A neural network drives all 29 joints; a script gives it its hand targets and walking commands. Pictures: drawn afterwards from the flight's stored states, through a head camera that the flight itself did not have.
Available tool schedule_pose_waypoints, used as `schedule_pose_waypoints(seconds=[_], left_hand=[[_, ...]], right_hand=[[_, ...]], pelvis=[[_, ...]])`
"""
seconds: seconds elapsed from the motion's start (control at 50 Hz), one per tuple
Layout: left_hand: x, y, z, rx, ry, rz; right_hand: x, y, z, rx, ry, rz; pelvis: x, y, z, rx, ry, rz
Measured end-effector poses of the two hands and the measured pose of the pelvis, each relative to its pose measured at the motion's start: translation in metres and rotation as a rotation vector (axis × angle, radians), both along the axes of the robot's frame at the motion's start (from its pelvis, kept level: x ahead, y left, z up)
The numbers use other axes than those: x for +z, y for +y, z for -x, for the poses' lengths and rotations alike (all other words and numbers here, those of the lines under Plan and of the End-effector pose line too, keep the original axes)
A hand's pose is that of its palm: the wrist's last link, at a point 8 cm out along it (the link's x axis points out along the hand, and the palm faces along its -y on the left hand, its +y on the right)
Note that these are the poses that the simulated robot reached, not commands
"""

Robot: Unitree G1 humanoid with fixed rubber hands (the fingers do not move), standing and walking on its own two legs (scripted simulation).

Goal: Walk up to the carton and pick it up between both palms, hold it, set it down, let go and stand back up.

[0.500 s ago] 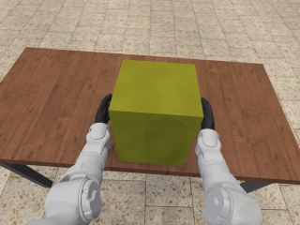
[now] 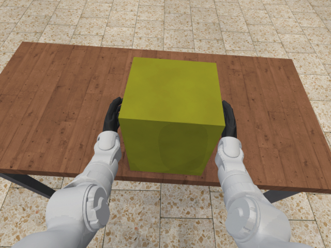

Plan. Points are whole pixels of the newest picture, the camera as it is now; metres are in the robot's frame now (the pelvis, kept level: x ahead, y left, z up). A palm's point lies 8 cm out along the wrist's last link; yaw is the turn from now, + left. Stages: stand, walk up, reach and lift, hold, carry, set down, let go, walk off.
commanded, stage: set down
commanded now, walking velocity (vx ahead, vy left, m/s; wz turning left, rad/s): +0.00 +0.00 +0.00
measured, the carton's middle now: (169, 120) +0.44 +0.00 +0.00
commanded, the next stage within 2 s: none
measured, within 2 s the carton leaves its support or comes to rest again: rests again in 0.28 s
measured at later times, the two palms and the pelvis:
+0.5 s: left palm (96, 107) +0.44 +0.18 +0.05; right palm (240, 123) +0.41 -0.18 +0.04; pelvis -0.02 +0.01 -0.02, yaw -2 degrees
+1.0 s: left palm (92, 100) +0.44 +0.19 +0.08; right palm (254, 109) +0.43 -0.20 +0.08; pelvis -0.05 +0.00 -0.03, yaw -2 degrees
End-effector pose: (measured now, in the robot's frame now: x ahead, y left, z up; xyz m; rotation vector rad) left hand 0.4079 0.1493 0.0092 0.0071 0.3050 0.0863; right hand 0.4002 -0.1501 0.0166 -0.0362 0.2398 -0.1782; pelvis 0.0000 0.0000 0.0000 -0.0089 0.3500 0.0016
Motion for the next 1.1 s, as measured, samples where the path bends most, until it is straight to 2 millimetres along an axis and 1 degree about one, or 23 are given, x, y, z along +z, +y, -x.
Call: schedule_pose_waypoints(seconds=[0.26, 0.32, 0.38, 0.46, 0.54, 0.64, 0.74, 0.82, 0.94, 1.02, 1.1], left_hand=[[0.0, 0.002, -0.001, -0.011, 0.005, -0.01], [0.006, 0.005, -0.007, -0.008, 0.003, -0.019], [0.019, 0.012, -0.017, 0.017, -0.021, -0.016], [0.038, 0.026, -0.027, 0.037, -0.042, -0.022], [0.051, 0.041, -0.032, 0.048, -0.036, -0.037], [0.057, 0.053, -0.032, 0.052, -0.018, -0.057], [0.058, 0.053, -0.032, 0.044, -0.016, -0.047], [0.06, 0.048, -0.032, 0.033, -0.025, -0.031], [0.067, 0.039, -0.032, 0.022, -0.024, -0.014], [0.077, 0.036, -0.03, 0.021, -0.025, -0.004], [0.089, 0.037, -0.027, 0.021, -0.026, 0.001]], right_hand=[[0.001, -0.004, -0.001, 0.043, 0.016, 0.002], [0.002, -0.006, -0.002, 0.056, 0.04, -0.009], [0.007, -0.011, -0.006, 0.053, 0.05, -0.018], [0.018, -0.022, -0.012, 0.036, 0.049, -0.013], [0.031, -0.037, -0.016, 0.009, 0.048, -0.013], [0.044, -0.057, -0.019, -0.014, 0.048, -0.023], [0.053, -0.067, -0.023, -0.001, 0.038, -0.027], [0.059, -0.065, -0.026, 0.02, 0.022, -0.032], [0.064, -0.054, -0.027, 0.044, 0.023, -0.048], [0.069, -0.047, -0.025, 0.045, 0.027, -0.054], [0.076, -0.045, -0.019, 0.034, 0.036, -0.055]], pelvis=[[-0.003, 0.002, 0.006, -0.019, 0.014, 0.002], [-0.005, 0.002, 0.008, -0.025, 0.025, 0.004], [-0.009, 0.004, 0.011, -0.028, 0.044, 0.006], [-0.014, 0.006, 0.015, -0.028, 0.059, 0.008], [-0.018, 0.008, 0.02, -0.027, 0.06, 0.012], [-0.022, 0.01, 0.025, -0.026, 0.063, 0.018], [-0.027, 0.009, 0.031, -0.027, 0.078, 0.017], [-0.029, 0.007, 0.037, -0.028, 0.089, 0.013], [-0.029, 0.003, 0.043, -0.027, 0.085, 0.009], [-0.027, 0.001, 0.046, -0.024, 0.071, 0.009], [-0.022, -0.001, 0.047, -0.021, 0.041, 0.008]])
